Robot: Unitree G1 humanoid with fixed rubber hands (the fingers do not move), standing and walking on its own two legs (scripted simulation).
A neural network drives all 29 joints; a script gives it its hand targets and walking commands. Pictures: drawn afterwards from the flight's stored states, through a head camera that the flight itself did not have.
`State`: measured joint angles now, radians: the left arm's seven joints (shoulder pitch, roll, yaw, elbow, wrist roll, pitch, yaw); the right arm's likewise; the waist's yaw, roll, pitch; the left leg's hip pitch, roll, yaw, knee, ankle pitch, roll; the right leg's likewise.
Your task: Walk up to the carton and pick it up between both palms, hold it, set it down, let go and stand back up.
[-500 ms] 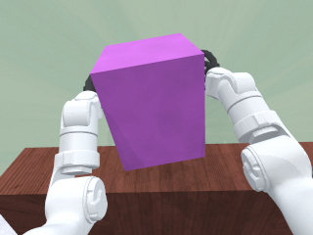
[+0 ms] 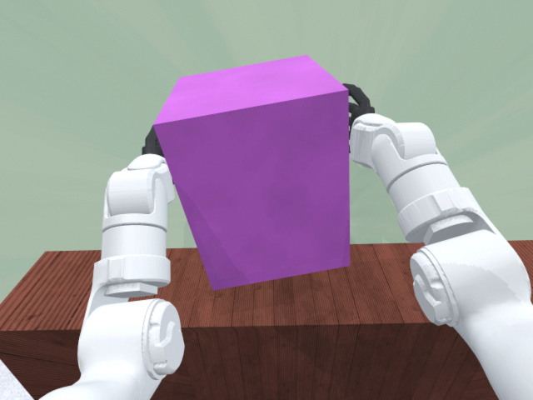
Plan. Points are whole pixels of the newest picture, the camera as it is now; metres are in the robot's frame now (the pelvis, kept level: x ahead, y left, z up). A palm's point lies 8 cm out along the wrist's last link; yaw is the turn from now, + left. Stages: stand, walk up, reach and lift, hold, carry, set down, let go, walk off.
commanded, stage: hold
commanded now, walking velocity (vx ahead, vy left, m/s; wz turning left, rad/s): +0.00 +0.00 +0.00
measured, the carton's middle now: (261, 168) +0.39 +0.00 +0.25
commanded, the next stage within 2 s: none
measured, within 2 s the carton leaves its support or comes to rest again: neither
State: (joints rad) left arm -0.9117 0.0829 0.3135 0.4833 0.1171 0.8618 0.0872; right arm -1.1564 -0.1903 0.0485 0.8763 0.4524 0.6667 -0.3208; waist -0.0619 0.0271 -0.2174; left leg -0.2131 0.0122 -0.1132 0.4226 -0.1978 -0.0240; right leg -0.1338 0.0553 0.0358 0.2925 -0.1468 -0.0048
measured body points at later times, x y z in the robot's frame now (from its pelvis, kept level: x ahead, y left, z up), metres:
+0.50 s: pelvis +0.00 +0.00 +0.00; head -0.09 +0.01 +0.44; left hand +0.39 +0.15 +0.27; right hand +0.39 -0.14 +0.30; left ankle +0.02 +0.13 -0.75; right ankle +0.01 -0.12 -0.75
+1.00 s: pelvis +0.00 +0.00 +0.00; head -0.09 +0.01 +0.44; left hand +0.39 +0.15 +0.26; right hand +0.39 -0.14 +0.30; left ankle +0.02 +0.13 -0.75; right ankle +0.01 -0.12 -0.75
